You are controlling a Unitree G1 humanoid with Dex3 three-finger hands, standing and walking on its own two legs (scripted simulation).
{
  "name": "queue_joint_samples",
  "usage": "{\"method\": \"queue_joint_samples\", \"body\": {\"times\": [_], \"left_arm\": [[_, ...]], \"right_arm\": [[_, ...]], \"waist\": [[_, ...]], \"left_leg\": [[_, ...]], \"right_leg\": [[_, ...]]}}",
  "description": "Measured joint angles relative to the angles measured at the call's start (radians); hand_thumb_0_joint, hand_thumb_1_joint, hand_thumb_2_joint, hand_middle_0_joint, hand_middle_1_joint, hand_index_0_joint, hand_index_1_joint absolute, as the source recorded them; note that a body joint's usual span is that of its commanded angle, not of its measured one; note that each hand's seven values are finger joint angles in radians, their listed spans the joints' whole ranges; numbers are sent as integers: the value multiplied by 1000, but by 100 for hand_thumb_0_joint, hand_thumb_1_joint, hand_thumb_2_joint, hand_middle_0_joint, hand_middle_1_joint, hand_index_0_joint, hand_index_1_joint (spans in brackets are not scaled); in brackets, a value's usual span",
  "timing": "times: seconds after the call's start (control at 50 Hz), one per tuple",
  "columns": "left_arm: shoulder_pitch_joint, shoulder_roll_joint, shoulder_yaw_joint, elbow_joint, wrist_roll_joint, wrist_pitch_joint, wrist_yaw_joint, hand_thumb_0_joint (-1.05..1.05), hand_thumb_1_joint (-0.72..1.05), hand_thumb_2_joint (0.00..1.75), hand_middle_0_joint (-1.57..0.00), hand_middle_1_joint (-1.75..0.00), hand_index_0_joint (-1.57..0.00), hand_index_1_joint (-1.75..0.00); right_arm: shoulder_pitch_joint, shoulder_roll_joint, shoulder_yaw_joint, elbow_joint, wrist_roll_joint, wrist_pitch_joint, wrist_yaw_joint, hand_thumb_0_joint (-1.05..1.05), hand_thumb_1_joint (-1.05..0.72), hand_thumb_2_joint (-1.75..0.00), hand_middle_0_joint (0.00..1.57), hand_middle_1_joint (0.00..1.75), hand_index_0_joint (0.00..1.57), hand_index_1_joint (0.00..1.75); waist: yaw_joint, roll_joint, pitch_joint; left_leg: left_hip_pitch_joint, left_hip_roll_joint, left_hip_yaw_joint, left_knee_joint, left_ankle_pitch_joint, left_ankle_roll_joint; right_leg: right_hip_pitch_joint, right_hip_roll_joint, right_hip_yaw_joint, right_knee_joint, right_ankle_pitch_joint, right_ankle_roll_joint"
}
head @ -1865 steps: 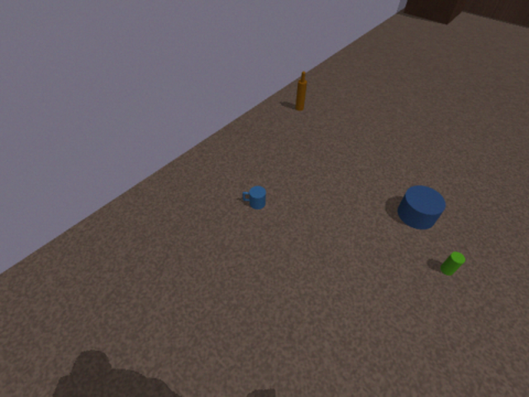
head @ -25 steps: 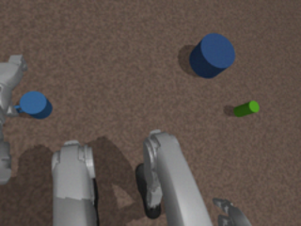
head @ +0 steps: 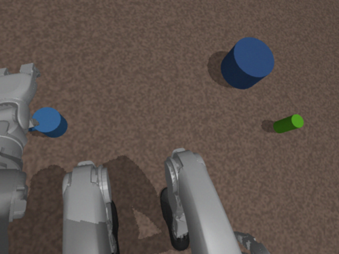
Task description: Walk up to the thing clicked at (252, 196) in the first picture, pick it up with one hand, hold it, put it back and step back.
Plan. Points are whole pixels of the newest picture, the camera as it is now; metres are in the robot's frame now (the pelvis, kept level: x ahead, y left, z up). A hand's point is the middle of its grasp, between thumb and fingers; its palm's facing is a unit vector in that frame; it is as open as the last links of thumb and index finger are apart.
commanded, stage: home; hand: left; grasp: from above
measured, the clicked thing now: (45, 124) +0.47 +0.30 -0.33
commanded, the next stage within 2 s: none
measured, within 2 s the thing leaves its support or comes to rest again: neither
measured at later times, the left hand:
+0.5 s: hand out of the picture +0.29 +0.25 +0.07, palm faces -0.16 -0.78 -0.60, open 7.5 cm
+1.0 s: hand out of the picture +0.23 +0.21 +0.27, palm faces +0.20 -0.96 -0.21, open 7.4 cm
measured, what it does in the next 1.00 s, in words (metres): rises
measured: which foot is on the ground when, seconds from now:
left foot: down 0.00-1.00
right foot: down 0.00-1.00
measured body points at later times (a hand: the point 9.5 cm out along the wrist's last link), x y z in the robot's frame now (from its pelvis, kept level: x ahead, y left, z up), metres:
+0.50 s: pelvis +0.02 +0.00 +0.18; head +0.15 +0.05 +0.61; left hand +0.30 +0.29 +0.10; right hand +0.23 -0.23 +0.08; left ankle +0.08 +0.11 -0.34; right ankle +0.10 -0.11 -0.34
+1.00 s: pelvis +0.08 +0.01 +0.33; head +0.12 +0.03 +0.78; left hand +0.22 +0.26 +0.29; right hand +0.26 -0.20 +0.26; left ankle +0.08 +0.11 -0.34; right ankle +0.09 -0.11 -0.34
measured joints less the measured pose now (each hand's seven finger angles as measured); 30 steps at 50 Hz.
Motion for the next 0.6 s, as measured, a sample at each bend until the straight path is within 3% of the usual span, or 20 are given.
{"method": "queue_joint_samples", "body": {"times": [0.08, 0.18, 0.3, 0.42, 0.6], "left_arm": [[107, -57, -1, -141, -109, 25, -70, 0, -4, 87, -20, -63, -19, -64], [284, -118, -8, -365, -284, 68, -145, 0, 31, 85, -21, -46, -20, -47], [500, -177, -29, -589, -470, 132, -192, 0, 67, 87, -21, -35, -20, -36], [679, -233, -41, -740, -626, 191, -192, 1, 82, 88, -21, -31, -21, -32], [890, -305, -38, -910, -863, 280, -186, 1, 89, 89, -21, -30, -21, -30]], "right_arm": [[10, -8, -28, -17, 32, 19, -4, 1, -90, -89, 20, 30, 20, 30], [-1, -22, -59, -37, 63, 39, -25, 1, -90, -89, 20, 30, 20, 30], [-41, -33, -80, -66, 89, 36, -68, 1, -90, -89, 20, 30, 20, 30], [-87, -33, -73, -86, 109, -10, -118, 1, -90, -89, 20, 30, 20, 30], [-111, -1, -43, -121, 120, -67, -170, 1, -90, -89, 20, 30, 20, 30]], "waist": [[35, 13, -35], [82, 15, -60], [124, 1, -71], [143, -11, -75], [148, -16, -68]], "left_leg": [[76, 1, 9, -70, -6, -1], [199, -1, 15, -181, 1, -3], [372, -5, 18, -330, 22, -8], [554, -13, 17, -480, 45, -13], [830, -15, 16, -694, 75, -16]], "right_leg": [[70, 1, 12, -65, -5, -1], [189, 0, 23, -171, 2, -2], [360, -3, 32, -316, 22, -5], [542, -10, 37, -464, 42, -8], [818, -12, 43, -678, 73, -11]]}}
